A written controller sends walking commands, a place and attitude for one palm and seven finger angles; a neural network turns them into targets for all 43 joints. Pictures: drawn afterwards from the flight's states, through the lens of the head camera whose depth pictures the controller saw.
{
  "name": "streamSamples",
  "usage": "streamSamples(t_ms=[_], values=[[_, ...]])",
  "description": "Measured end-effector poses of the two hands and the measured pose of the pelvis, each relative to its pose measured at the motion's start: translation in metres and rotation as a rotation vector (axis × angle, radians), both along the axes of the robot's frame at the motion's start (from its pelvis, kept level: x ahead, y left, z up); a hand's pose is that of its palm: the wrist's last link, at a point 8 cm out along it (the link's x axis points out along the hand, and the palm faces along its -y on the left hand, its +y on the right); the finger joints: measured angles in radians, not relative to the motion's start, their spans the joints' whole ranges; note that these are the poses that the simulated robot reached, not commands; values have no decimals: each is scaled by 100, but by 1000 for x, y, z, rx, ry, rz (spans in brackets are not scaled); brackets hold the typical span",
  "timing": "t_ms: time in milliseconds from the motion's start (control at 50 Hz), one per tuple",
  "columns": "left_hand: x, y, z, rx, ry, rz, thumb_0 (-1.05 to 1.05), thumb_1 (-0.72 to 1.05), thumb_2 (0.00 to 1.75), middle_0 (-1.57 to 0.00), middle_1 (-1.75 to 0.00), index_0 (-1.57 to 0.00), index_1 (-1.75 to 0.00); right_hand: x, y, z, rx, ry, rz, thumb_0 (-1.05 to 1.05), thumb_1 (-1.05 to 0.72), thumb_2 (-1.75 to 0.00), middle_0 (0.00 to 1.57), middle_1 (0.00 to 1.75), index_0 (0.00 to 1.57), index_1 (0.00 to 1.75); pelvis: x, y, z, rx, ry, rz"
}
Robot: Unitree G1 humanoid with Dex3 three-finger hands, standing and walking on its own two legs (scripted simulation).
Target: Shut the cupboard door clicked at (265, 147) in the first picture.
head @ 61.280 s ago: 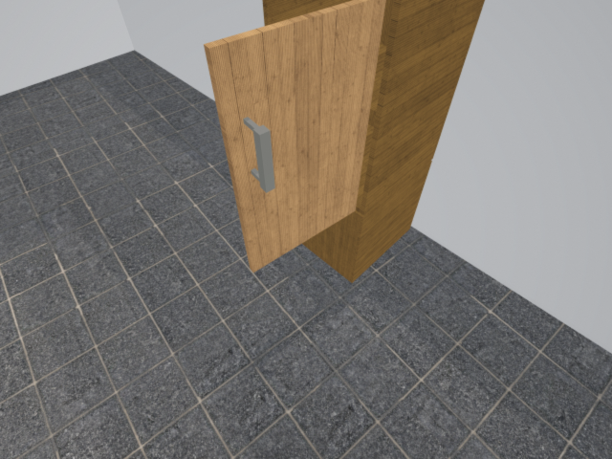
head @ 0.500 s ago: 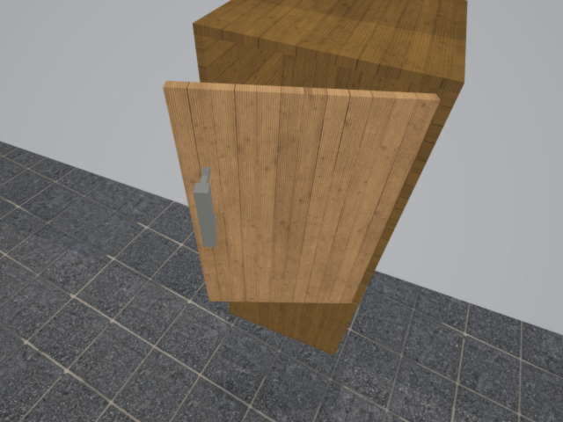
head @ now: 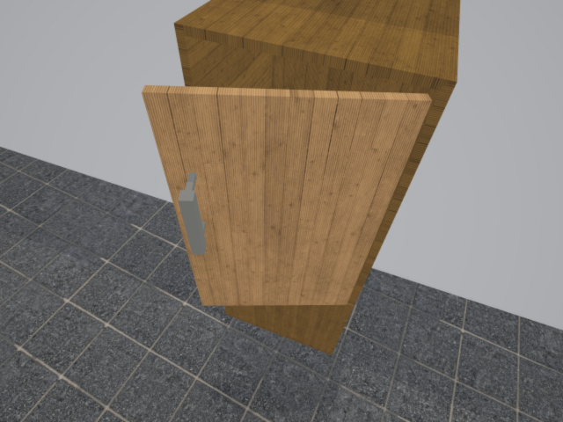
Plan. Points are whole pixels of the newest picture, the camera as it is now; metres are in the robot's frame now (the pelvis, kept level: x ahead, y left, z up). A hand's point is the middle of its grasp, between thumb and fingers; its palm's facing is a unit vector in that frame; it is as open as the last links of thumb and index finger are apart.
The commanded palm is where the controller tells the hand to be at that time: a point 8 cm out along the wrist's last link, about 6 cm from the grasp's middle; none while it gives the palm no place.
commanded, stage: look again from close up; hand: left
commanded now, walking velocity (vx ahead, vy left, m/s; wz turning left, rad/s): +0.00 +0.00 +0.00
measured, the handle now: (195, 214) +0.41 +0.17 +0.05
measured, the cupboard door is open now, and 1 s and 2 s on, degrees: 22 22 22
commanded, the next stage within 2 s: raise the hand and make a fist in 0.16 s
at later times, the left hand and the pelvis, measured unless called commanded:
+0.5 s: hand (181, 375) +0.18 +0.15 -0.01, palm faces +0.25 -0.96 -0.11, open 6.9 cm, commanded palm +0.10 +0.19 -0.05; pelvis -0.02 -0.03 -0.02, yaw +8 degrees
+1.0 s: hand (216, 385) +0.18 +0.10 -0.01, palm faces -0.03 -1.00 -0.06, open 4.6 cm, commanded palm +0.13 +0.18 -0.01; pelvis -0.02 -0.09 -0.08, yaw +9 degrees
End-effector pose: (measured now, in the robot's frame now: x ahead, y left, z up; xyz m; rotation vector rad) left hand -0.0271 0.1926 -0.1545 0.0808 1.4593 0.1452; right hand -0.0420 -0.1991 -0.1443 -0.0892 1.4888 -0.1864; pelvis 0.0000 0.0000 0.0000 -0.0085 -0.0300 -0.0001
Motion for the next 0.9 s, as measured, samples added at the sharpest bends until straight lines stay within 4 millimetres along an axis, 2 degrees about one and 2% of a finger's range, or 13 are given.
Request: streamSamples(t_ms=[260, 300, 320, 360, 420, 480, 520, 560, 640, 700, 740, 820, 900], values=[[-3, -17, 2, -14, 0, 8, 1, 92, 90, -19, -30, -20, -30, 13, -13, 1, 3, -27, 21, 0, -90, -90, 20, 30, 20, 30, 1, -12, 2, -3, -2, 7], [0, -10, 5, 16, -12, 27, 3, 93, 90, -20, -30, -20, -30, 20, -17, 4, -4, -79, 32, 0, -90, -90, 20, 30, 20, 30, -2, -16, 1, -3, 7, 26], [11, 1, 14, 65, -68, 43, 5, 95, 90, -20, -30, -21, -30, 24, -23, 9, -32, -150, 45, 1, -91, -90, 20, 30, 21, 30, -3, -19, 0, 0, 5, 42], [47, 22, 49, 165, -341, 76, 8, 98, 90, -21, -30, -21, -31, 36, -38, 19, -67, -291, 80, 2, -92, -90, 20, 30, 21, 30, -2, -23, 2, 2, 11, 70], [107, 30, 107, 235, -705, 99, 7, 98, 90, -22, -32, -22, -33, 63, -60, 22, -63, -456, 143, 3, -92, -90, 20, 30, 21, 30, -4, -23, 0, -2, 20, 122], [164, 10, 147, 195, -1062, 45, 5, 96, 90, -24, -36, -25, -36, 102, -80, 20, -82, -622, 215, 2, -91, -90, 20, 30, 21, 30, -14, -27, -16, 23, 36, 141], [190, -11, 157, 93, -1237, 24, 4, 95, 90, -27, -39, -27, -39, 129, -91, 26, -107, -719, 246, 2, -91, -90, 20, 30, 20, 30, -20, -32, -25, 15, 64, 139], [201, -31, 155, -29, -1374, 4, 3, 94, 90, -30, -42, -30, -42, 155, -98, 37, -128, -804, 267, 2, -91, -90, 20, 30, 20, 30, -22, -40, -35, 17, 105, 128], [182, -45, 124, -118, -1494, -43, 2, 92, 90, -37, -49, -38, -50, 205, -105, 58, -162, -933, 352, 2, -91, -90, 20, 30, 20, 30, -26, -58, -58, 15, 159, 116], [147, -29, 98, -20, -1391, -45, 1, 91, 90, -43, -55, -44, -55, 239, -102, 64, -150, -995, 420, 2, -90, -90, 20, 30, 20, 30, -26, -68, -71, 5, 176, 123], [123, -13, 93, 65, -1312, -16, 2, 91, 90, -47, -59, -47, -59, 259, -94, 62, -122, -1022, 461, 1, -90, -90, 20, 30, 20, 30, -24, -72, -76, -7, 189, 136], [101, 4, 125, 188, -1366, 31, 3, 90, 90, -54, -67, -54, -67, 284, -70, 48, -40, -1055, 513, 1, -90, -90, 20, 30, 20, 30, -20, -77, -81, -37, 207, 171], [128, -14, 159, 132, -1570, -49, 2, 91, 90, -60, -75, -61, -75, 286, -48, 26, 38, -1040, 519, 1, -90, -90, 20, 30, 20, 30, -20, -81, -84, -53, 229, 187]])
